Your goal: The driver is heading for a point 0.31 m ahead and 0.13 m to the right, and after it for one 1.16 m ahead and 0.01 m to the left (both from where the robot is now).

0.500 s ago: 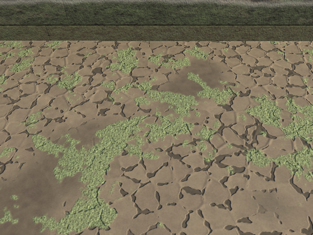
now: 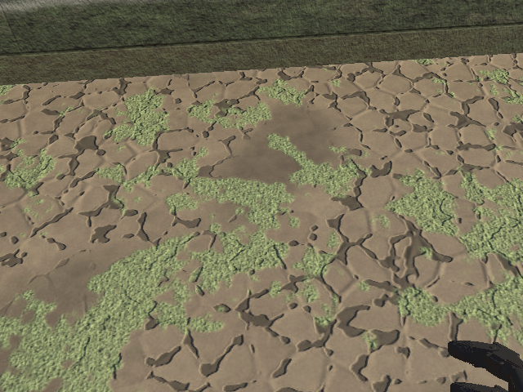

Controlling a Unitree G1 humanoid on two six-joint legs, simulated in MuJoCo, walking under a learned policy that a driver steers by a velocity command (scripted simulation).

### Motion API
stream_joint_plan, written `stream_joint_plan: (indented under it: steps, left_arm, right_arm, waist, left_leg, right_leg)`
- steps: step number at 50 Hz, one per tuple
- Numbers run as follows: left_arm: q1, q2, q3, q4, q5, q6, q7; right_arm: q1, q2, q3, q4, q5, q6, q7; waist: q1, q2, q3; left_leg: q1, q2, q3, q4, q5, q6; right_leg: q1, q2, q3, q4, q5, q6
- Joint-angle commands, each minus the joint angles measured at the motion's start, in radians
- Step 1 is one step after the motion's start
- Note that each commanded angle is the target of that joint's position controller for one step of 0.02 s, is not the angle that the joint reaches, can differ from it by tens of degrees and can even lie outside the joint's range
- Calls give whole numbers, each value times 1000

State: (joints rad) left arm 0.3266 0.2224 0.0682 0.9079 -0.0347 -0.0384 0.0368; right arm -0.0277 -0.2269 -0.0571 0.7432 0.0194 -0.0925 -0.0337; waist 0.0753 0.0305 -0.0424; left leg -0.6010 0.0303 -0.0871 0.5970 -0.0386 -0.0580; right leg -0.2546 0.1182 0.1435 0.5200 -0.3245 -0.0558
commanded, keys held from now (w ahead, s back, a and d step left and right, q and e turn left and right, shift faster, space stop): w+e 0.22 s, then e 0.40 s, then q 0.38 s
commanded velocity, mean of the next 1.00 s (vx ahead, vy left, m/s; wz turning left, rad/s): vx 0.22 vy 0.00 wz -0.36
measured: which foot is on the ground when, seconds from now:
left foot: up 0.00-0.02, down 0.04-0.50, up 0.52-0.92, down 0.94-1.00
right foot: down 0.00-0.04, up 0.06-0.48, down 0.50-0.98, up 1.00-1.00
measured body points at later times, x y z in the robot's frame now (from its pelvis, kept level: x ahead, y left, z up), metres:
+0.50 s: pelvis +0.23 -0.02 -0.01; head +0.28 -0.04 +0.44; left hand +0.52 +0.14 -0.09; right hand +0.20 -0.32 -0.13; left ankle +0.14 +0.14 -0.73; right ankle +0.33 -0.15 -0.73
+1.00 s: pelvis +0.31 -0.04 +0.00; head +0.34 -0.03 +0.44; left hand +0.56 +0.13 -0.11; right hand +0.33 -0.33 -0.11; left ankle +0.36 +0.08 -0.73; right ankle +0.33 -0.15 -0.73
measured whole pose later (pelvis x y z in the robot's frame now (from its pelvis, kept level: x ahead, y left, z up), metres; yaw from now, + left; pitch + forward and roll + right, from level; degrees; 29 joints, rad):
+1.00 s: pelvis +0.31 -0.04 +0.00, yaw -18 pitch +1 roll -1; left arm 0.09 0.21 0.05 0.72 0.01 0.01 0.04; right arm 0.21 -0.25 -0.06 0.78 0.00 0.02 -0.02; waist -0.03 -0.01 0.02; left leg -0.34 0.03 -0.03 0.62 -0.32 0.00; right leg -0.38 0.05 -0.02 0.57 -0.22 -0.03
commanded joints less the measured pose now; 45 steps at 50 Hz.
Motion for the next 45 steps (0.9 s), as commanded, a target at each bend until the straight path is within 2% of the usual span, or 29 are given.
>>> stream_joint_plan:
  steps: [1,2,3,4,5,6,7,8,10,12,14,17,19,22,23,24,25,26,27,28,29,30,31,32,34,36,39,42,45]
  left_arm:
    - [-18,113,30,-72,-3,-6,8]
    - [-29,80,22,-85,3,-10,4]
    - [-34,8,4,-101,11,-19,-4]
    - [50,21,0,-147,-15,-32,-9]
    - [20,121,24,-126,-13,-37,-12]
    - [-75,158,38,-142,-3,-31,-13]
    - [-111,140,40,-146,8,-25,-11]
    - [-122,129,43,-151,16,-19,-12]
    - [-109,92,41,-154,8,-4,-21]
    - [-139,75,39,-168,13,4,-24]
    - [-174,58,33,-190,22,6,-26]
    - [-257,29,18,-221,22,-2,-48]
    - [-300,42,21,-242,23,2,-65]
    - [-311,90,38,-272,24,12,-80]
    - [-275,111,49,-267,26,12,-83]
    - [-192,137,64,-245,27,8,-83]
    - [-95,199,91,-217,29,7,-70]
    - [-35,304,111,-220,39,8,-47]
    - [-36,333,99,-254,48,8,-48]
    - [-40,263,80,-285,51,18,-46]
    - [-115,217,65,-298,34,19,-43]
    - [-166,181,54,-304,16,25,-38]
    - [-200,165,48,-309,11,31,-34]
    - [-224,156,43,-315,22,34,-33]
    - [-242,143,37,-316,43,28,-31]
    - [-236,123,27,-301,52,21,-25]
    - [-245,85,11,-276,66,24,-16]
    - [-239,116,15,-255,71,26,-16]
    - [-236,146,22,-249,51,38,-3]
  right_arm:
    - [58,-95,-36,-45,3,-22,16]
    - [155,-116,-48,-23,-6,-32,16]
    - [329,-168,-65,9,-15,-34,11]
    - [424,-249,-86,36,-29,-32,21]
    - [386,-163,-71,8,-13,-33,19]
    - [339,-124,-59,-3,-12,-29,13]
    - [275,-112,-53,-14,-20,-21,11]
    - [230,-90,-49,-12,-23,-15,13]
    - [202,-66,-43,-1,-27,-16,21]
    - [214,-89,-53,14,-26,-23,22]
    - [222,-115,-63,26,-22,-17,11]
    - [212,-146,-71,31,-10,3,-9]
    - [228,-167,-77,37,-1,11,-14]
    - [218,-199,-90,38,19,18,-17]
    - [211,-211,-95,35,26,19,-20]
    - [206,-214,-96,36,31,22,-21]
    - [248,-188,-89,41,20,22,-17]
    - [298,-93,-56,3,-46,21,-6]
    - [365,-96,-32,-34,-35,6,12]
    - [283,-171,-47,-30,-8,-1,24]
    - [214,-173,-43,-50,-2,6,21]
    - [201,-162,-43,-34,-17,21,4]
    - [193,-172,-49,-41,-28,38,-11]
    - [209,-171,-52,-40,-24,54,-13]
    - [247,-141,-45,-26,-22,70,-16]
    - [247,-108,-34,-20,-23,77,-18]
    - [228,-75,-16,-9,-16,88,-12]
    - [180,-123,-25,-25,-7,98,-6]
    - [182,-131,-27,-33,-8,95,2]
  waist:
    - [-92,-104,-11]
    - [-138,-91,-53]
    - [-199,42,-163]
    - [-158,376,-250]
    - [-170,239,-182]
    - [-179,143,-81]
    - [-149,67,-42]
    - [-118,55,-11]
    - [-77,75,-2]
    - [-71,56,10]
    - [-69,44,8]
    - [-89,74,-2]
    - [-104,81,-16]
    - [-89,104,-21]
    - [-71,106,-38]
    - [-26,86,-70]
    - [9,20,-125]
    - [-24,-224,-221]
    - [-51,-315,-410]
    - [5,-155,-415]
    - [-8,-116,-319]
    - [-35,-32,-235]
    - [-61,-43,-183]
    - [-89,-66,-163]
    - [-109,-98,-154]
    - [-112,-102,-165]
    - [-102,-132,-152]
    - [-76,-155,-79]
    - [-83,-130,-38]
  left_leg:
    - [266,-24,26,-107,-66,51]
    - [423,16,7,-111,-87,87]
    - [693,188,-156,-118,-97,146]
    - [897,401,-635,-255,-384,300]
    - [875,406,-678,-295,-558,298]
    - [782,366,-531,-295,-484,264]
    - [677,319,-402,-307,-332,243]
    - [591,284,-311,-325,-206,233]
    - [481,242,-163,-368,-45,214]
    - [463,237,-66,-386,141,225]
    - [477,230,35,-361,375,220]
    - [439,188,179,-338,406,187]
    - [458,199,205,-311,373,177]
    - [533,239,205,-228,431,156]
    - [559,234,210,-161,491,143]
    - [559,207,231,-36,510,119]
    - [468,151,260,170,409,73]
    - [132,70,261,529,-319,7]
    - [-108,-68,81,834,-721,-20]
    - [-139,-20,-22,876,-611,0]
    - [-165,6,-15,825,-510,12]
    - [-144,38,-9,752,-445,2]
    - [-93,50,-8,686,-411,-2]
    - [-27,56,4,661,-397,0]
    - [40,47,30,598,-376,-2]
    - [86,53,33,489,-334,-7]
    - [215,66,36,310,-242,-5]
    - [245,50,56,212,-269,8]
    - [262,18,97,68,-266,44]
  right_leg:
    - [-89,-216,279,-79,52,-150]
    - [-150,-168,243,40,61,-120]
    - [-318,-72,110,357,-69,-67]
    - [-599,-2,39,614,-257,-42]
    - [-712,-73,63,749,-210,-30]
    - [-748,-100,49,780,-100,-25]
    - [-702,-137,26,761,-18,-17]
    - [-661,-163,29,711,27,-10]
    - [-557,-190,-3,656,55,2]
    - [-552,-189,-23,597,110,18]
    - [-539,-178,-53,474,178,36]
    - [-400,-159,-138,250,351,42]
    - [-330,-145,-158,166,389,41]
    - [-284,-130,-171,80,271,5]
    - [-236,-104,-192,31,246,-15]
    - [-122,-70,-212,-56,289,-42]
    - [76,-60,-182,-101,459,-82]
    - [400,-315,130,18,989,-191]
    - [604,-523,517,-53,945,-423]
    - [543,-457,421,-101,791,-364]
    - [446,-408,316,-111,698,-309]
    - [314,-358,250,-131,634,-261]
    - [189,-329,226,-154,584,-245]
    - [98,-317,198,-171,572,-237]
    - [9,-300,142,-173,649,-232]
    - [-16,-288,90,-170,662,-217]
    - [-81,-269,34,-210,425,-185]
    - [-91,-296,66,-241,160,-180]
    - [-37,-320,95,-199,90,-158]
